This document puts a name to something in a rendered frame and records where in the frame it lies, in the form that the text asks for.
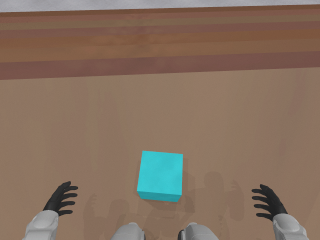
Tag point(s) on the robot thigh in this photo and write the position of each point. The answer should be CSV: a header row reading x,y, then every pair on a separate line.
x,y
129,232
197,232

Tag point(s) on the robot right thigh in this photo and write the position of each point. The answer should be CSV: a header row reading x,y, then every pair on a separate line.
x,y
197,232

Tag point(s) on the robot left hand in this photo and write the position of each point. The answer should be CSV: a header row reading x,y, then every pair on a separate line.
x,y
55,204

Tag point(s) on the robot right hand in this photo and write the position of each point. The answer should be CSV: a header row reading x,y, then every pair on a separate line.
x,y
274,206

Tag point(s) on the robot right forearm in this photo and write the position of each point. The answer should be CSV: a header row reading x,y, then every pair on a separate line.
x,y
286,227

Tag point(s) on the carton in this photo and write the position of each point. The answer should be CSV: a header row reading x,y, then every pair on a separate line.
x,y
160,176

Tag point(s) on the robot left thigh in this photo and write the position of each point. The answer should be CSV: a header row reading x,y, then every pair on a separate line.
x,y
129,232

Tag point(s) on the robot left forearm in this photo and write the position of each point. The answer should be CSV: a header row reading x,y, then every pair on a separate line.
x,y
43,226

